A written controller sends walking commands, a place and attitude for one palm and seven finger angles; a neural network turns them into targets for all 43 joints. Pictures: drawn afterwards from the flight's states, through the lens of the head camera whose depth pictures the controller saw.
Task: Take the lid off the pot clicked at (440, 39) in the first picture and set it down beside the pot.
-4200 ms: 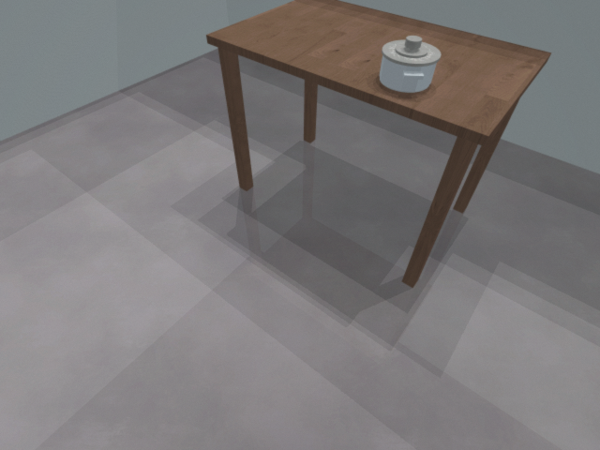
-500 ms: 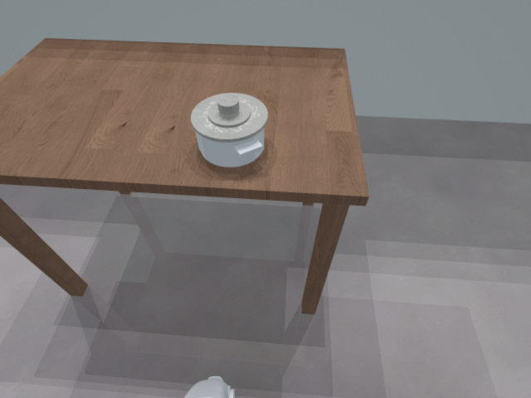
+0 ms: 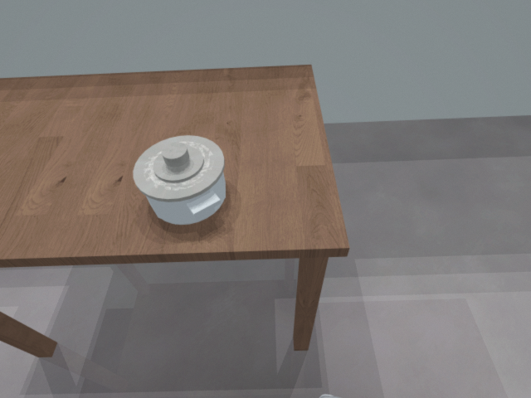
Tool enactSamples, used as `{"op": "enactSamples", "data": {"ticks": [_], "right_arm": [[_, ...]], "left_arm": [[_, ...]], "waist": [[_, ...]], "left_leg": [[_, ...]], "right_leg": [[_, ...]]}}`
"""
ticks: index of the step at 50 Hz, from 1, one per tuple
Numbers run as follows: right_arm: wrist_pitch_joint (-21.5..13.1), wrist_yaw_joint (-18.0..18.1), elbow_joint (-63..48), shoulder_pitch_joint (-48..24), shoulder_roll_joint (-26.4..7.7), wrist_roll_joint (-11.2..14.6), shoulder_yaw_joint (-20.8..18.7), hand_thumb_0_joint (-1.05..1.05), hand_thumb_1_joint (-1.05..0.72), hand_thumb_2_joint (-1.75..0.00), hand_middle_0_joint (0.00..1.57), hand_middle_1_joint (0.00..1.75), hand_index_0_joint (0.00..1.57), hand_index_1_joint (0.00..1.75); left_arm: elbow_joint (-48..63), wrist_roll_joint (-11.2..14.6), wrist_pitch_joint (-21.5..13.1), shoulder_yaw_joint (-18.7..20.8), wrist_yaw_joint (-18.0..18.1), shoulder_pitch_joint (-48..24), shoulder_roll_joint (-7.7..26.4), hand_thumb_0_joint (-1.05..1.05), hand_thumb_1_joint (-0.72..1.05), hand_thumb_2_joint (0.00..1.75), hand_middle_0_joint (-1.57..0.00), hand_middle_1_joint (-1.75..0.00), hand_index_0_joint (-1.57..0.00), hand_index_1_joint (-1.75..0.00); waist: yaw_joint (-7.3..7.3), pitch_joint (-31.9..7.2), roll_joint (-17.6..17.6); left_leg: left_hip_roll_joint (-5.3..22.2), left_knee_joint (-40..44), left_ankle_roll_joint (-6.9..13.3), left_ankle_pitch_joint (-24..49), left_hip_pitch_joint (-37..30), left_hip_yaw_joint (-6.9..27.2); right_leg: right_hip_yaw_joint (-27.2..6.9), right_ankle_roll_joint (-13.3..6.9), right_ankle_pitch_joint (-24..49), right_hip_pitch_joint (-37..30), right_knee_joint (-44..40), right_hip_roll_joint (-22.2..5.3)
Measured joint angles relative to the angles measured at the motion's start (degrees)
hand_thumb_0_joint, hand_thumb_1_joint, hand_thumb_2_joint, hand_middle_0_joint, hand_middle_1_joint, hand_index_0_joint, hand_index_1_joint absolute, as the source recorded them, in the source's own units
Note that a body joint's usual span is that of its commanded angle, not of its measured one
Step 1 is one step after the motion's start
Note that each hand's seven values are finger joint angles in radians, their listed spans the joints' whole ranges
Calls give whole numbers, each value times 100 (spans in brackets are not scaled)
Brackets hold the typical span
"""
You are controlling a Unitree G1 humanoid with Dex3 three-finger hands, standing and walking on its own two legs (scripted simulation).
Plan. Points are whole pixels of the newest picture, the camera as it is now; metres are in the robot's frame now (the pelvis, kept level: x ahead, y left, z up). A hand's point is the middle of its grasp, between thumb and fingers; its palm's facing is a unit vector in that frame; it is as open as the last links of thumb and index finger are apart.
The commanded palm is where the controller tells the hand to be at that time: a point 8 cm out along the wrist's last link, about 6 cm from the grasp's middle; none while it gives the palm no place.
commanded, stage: come to a stop and stand still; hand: left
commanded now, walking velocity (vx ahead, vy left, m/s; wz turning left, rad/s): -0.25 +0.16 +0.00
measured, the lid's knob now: (175, 154) +0.48 +0.17 +0.10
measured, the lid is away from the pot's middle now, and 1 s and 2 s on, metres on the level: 0.00 0.00 0.00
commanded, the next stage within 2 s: look again from close up in 0.68 s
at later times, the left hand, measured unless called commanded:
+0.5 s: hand out of the picture -0.02 +0.24 -0.16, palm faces +0.10 -0.97 -0.21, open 7.4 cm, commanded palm none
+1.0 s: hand out of the picture -0.04 +0.18 -0.16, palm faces +0.02 -0.97 -0.24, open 7.3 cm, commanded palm none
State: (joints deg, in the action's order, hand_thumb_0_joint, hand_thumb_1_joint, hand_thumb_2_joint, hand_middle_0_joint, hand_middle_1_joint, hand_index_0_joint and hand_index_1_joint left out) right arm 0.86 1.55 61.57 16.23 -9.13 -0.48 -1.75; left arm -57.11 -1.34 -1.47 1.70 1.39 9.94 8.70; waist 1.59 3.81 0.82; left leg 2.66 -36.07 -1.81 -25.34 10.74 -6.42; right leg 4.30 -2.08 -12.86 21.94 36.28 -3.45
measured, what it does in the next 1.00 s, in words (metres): steps on the spot: left foot, then right foot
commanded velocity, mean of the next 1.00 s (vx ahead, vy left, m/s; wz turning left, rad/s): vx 0.03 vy -0.01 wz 0.00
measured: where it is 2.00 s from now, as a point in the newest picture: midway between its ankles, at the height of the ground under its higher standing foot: outside the picture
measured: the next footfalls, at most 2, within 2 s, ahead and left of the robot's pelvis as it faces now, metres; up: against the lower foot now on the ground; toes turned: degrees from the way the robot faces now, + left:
left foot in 0.40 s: -0.04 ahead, +0.15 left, +0.00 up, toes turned +2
right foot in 0.80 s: -0.05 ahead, -0.08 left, +0.00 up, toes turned -2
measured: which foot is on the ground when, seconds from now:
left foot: up 0.00-0.38, down 0.40-1.00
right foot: down 0.00-0.40, up 0.42-0.78, down 0.80-1.00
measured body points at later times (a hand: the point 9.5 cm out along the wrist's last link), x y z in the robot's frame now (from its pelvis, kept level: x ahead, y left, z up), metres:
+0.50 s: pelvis -0.06 +0.04 +0.02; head -0.06 +0.07 +0.47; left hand -0.03 +0.30 -0.15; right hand -0.04 -0.20 -0.12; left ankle -0.09 +0.15 -0.73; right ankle +0.00 -0.09 -0.68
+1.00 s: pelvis -0.05 +0.00 +0.01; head -0.04 -0.01 +0.46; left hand -0.04 +0.23 -0.15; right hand -0.06 -0.21 -0.16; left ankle -0.08 +0.14 -0.73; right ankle -0.09 -0.07 -0.73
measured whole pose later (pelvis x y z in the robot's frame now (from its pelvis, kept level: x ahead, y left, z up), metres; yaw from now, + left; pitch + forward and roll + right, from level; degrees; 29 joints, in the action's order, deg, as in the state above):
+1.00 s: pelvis -0.05 +0.00 +0.01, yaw +0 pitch +0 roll +0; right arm -0.2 1.7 62.8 17.4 -8.1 -0.8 -0.6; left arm -62.3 -0.6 -2.2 0.2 3.4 16.3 8.2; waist 1.9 0.8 1.7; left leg 2.8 -31.7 -2.0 -19.7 12.4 -0.5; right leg 3.8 -3.5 -19.8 11.0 30.3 2.6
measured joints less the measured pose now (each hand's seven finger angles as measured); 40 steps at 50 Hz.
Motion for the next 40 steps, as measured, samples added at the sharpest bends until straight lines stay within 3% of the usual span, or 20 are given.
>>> {"op": "enactSamples", "data": {"ticks": [2,5,9,14,19,23,26,29,32,36,39,40], "right_arm": [[125,20,-46,-102,-20,13,-59,0,-92,-90,20,29,20,30],[232,11,-126,-284,-61,7,-118,0,-92,-90,20,29,20,30],[332,-43,-293,-483,-161,-26,-180,0,-91,-90,20,29,20,30],[298,-119,-457,-585,-250,-46,-190,0,-91,-90,19,29,20,30],[117,-155,-543,-348,-246,-35,-114,0,-91,-90,19,29,20,30],[105,-64,-432,25,-51,-133,8,0,-91,-90,19,29,20,30],[85,-14,-252,293,85,-118,121,0,-91,-90,19,29,20,30],[7,18,-129,408,209,-90,178,0,-91,-90,20,29,20,30],[-100,65,-95,438,304,-90,188,0,-91,-90,20,30,20,30],[-177,110,-43,409,358,-118,189,0,-91,-90,20,30,20,30],[-169,114,64,420,346,-79,172,0,-91,-90,20,30,20,30],[-158,84,108,408,310,-41,168,0,-91,-90,20,30,20,30]], "left_arm": [[21,8,20,-35,8,-107,-64,0,91,90,-20,-30,-19,-30],[109,18,60,4,80,-237,-93,0,91,90,-20,-30,-20,-30],[190,7,142,49,134,-249,-39,0,91,90,-21,-30,-20,-30],[200,-52,254,117,106,-92,140,0,90,90,-21,-30,-20,-30],[98,-54,384,183,76,151,354,0,90,90,-21,-30,-20,-30],[-91,20,519,232,55,365,465,1,90,90,-20,-30,-20,-30],[-165,-8,463,257,-34,555,460,1,90,90,-20,-30,-19,-30],[-233,-5,365,241,-75,770,441,1,90,90,-20,-30,-19,-30],[-374,7,367,188,-81,901,382,1,91,90,-20,-30,-19,-30],[-501,55,375,82,-82,832,230,1,91,90,-20,-30,-19,-30],[-498,91,261,28,-71,706,103,1,91,90,-20,-30,-19,-30],[-516,72,168,-9,-11,655,50,1,91,90,-20,-30,-19,-30]], "waist": [[25,69,49],[-54,179,28],[-140,181,-12],[-251,52,-116],[-278,-254,-232],[-147,-482,-352],[-151,-606,-362],[-192,-627,-439],[-137,-564,-480],[13,-373,-387],[53,-280,-292],[6,-261,-227]], "left_leg": [[-125,-944,11,-589,402,211],[-301,-2238,-30,-643,966,446],[-327,-2774,-103,-321,1339,603],[-200,-1826,-63,-91,1044,620],[-167,292,117,232,104,457],[-199,742,248,700,-9,522],[-199,1206,270,1004,-152,581],[-262,1503,294,1172,-221,518],[-317,1616,306,1226,-231,432],[-303,1545,267,1206,-164,398],[-286,1267,180,1068,-33,386],[-243,1020,137,947,91,362]], "right_leg": [[65,-57,-17,-20,-75,-13],[84,-89,204,-75,-368,-28],[92,-79,478,-64,-689,-46],[49,-10,750,-9,-927,-49],[52,151,857,130,-944,-12],[-323,297,-511,533,361,230],[-541,333,-419,656,1531,434],[-573,371,-347,542,2031,441],[-488,385,-557,240,1783,352],[-314,325,-1072,-322,661,269],[-249,261,-525,-849,-556,252],[-257,163,-276,-949,-831,288]]}}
